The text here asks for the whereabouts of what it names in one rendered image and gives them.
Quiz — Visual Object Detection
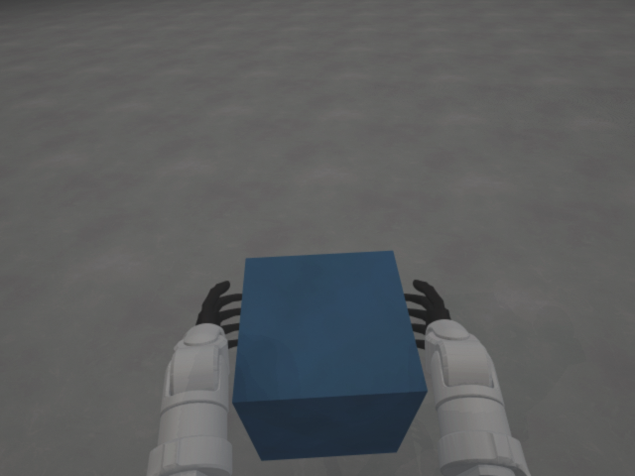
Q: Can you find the carton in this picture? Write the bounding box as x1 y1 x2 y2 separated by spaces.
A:
232 251 428 461

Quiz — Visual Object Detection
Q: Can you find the right robot hand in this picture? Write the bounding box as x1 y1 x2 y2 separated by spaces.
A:
404 280 451 350

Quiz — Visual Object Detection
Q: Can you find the robot left forearm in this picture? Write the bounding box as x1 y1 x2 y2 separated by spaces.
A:
146 323 232 476

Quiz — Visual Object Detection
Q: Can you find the left robot hand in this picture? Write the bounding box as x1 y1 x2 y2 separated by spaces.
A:
196 281 242 349

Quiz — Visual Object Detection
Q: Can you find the robot right forearm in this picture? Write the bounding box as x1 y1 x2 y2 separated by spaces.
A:
425 319 531 476

